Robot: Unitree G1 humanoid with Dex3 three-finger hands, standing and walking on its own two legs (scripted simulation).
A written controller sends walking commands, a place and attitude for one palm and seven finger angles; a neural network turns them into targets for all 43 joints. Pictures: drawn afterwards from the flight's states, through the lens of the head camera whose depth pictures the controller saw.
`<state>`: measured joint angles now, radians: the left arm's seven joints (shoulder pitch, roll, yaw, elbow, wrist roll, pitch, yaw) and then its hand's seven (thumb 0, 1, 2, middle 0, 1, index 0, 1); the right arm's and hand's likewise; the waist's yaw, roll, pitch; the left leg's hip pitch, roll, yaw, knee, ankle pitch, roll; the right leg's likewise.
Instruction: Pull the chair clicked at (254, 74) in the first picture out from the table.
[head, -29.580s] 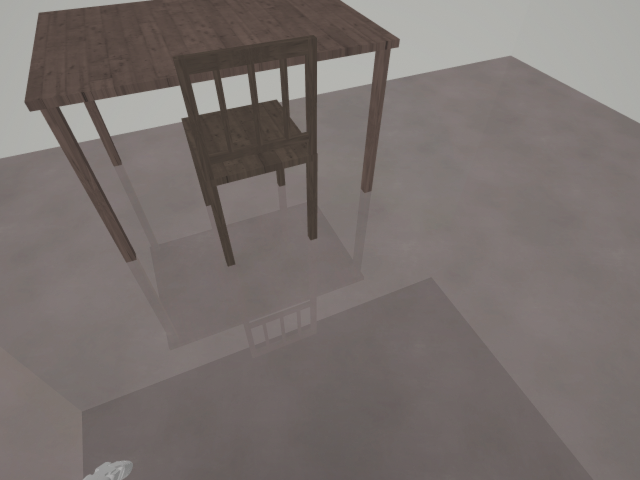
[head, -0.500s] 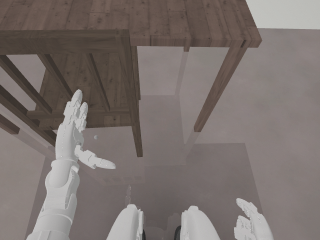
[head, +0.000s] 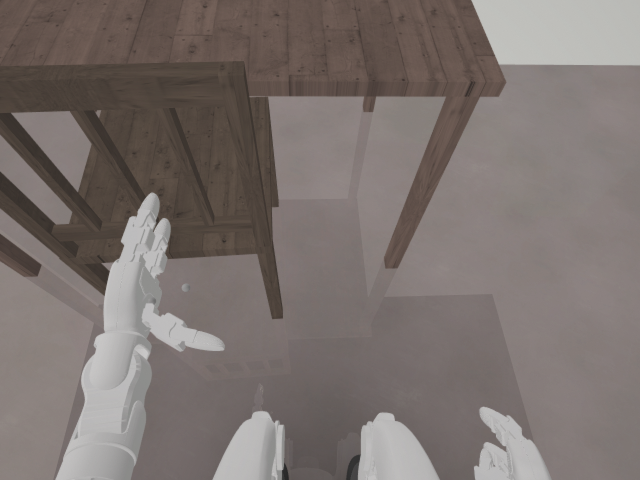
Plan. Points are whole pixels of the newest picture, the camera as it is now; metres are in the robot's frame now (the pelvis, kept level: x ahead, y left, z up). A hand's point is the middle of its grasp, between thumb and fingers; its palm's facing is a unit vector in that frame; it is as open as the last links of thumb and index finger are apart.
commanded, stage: aim the fingers beside a spindle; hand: left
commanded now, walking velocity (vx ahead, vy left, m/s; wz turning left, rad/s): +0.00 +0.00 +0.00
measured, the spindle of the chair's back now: (123, 175) +0.52 +0.31 +0.00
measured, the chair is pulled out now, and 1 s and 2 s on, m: -0.02 -0.02 -0.02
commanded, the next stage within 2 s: none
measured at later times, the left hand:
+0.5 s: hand (180, 283) +0.34 +0.18 +0.01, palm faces +0.07 -1.00 -0.04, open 16.9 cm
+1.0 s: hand (173, 282) +0.34 +0.19 +0.03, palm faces +0.05 -1.00 -0.05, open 16.9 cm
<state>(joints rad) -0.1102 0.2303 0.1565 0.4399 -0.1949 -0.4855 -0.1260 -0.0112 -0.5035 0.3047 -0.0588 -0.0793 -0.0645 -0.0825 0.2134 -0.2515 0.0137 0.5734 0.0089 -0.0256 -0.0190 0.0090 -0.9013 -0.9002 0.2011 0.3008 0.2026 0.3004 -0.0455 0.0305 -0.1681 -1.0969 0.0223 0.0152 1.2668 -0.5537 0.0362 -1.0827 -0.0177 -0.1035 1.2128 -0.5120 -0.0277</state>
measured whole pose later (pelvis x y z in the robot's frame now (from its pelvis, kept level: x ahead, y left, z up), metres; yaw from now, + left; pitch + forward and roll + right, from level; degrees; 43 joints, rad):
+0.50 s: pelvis +0.00 +0.00 +0.00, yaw +0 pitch +22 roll -2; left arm -0.11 0.23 0.20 0.41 -0.19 -0.48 -0.11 -0.01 -0.50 0.30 -0.06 -0.08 -0.07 -0.08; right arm 0.20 -0.23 0.02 0.56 0.00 -0.04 -0.02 0.01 -0.90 -0.90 0.20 0.30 0.20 0.30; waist -0.05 0.02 -0.16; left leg -1.11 0.03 0.02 1.28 -0.57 0.04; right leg -1.10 -0.01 -0.10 1.23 -0.52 -0.03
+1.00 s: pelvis +0.00 +0.01 +0.00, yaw +0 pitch +22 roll -3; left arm -0.09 0.23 0.16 0.39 -0.19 -0.46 -0.11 -0.01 -0.50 0.30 -0.06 -0.08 -0.07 -0.08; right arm 0.20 -0.24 0.02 0.56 0.01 -0.03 -0.01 0.01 -0.90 -0.90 0.20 0.30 0.20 0.30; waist -0.04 0.04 -0.18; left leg -1.09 0.01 0.02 1.27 -0.56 0.05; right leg -1.08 -0.02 -0.09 1.21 -0.52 -0.01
